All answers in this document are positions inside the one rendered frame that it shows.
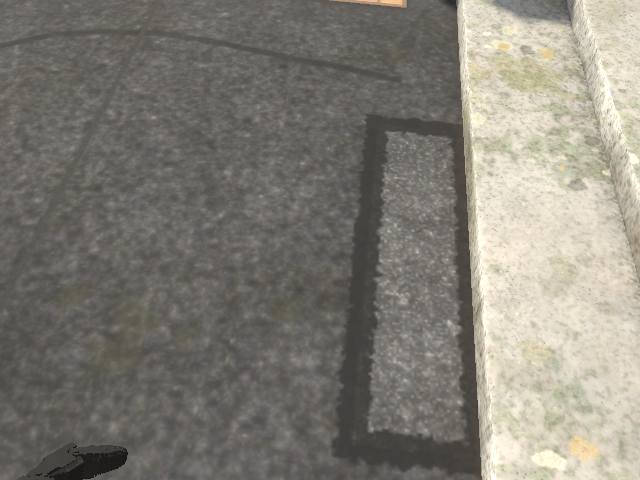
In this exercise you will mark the left robot hand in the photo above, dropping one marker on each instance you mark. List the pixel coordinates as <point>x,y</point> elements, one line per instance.
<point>71,463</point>

